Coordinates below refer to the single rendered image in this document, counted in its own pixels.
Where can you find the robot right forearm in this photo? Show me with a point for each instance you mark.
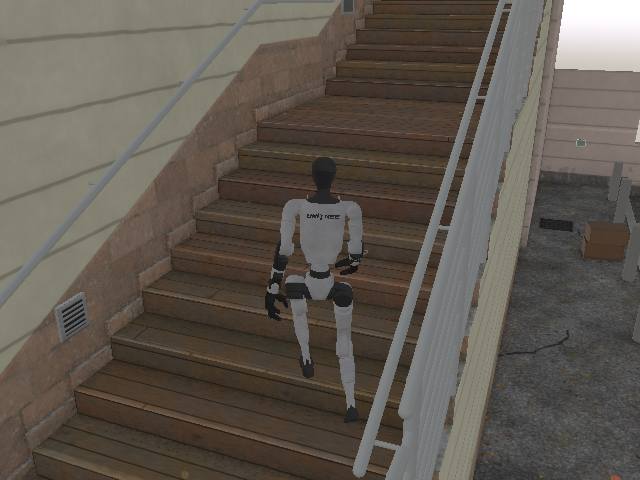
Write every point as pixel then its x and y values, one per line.
pixel 354 259

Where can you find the left robot shin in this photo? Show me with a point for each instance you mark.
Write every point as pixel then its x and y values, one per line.
pixel 302 332

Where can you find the robot right hand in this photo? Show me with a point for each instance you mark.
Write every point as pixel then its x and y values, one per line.
pixel 345 262

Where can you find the robot left forearm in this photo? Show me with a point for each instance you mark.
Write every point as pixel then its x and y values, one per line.
pixel 278 270

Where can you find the robot left upper arm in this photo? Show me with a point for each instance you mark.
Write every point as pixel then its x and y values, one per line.
pixel 290 210

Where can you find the left robot thigh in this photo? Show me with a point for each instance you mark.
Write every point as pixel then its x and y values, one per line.
pixel 295 289

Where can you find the robot left hand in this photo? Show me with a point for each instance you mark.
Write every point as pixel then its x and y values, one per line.
pixel 269 304

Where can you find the robot right upper arm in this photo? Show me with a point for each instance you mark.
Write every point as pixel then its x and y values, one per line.
pixel 353 211

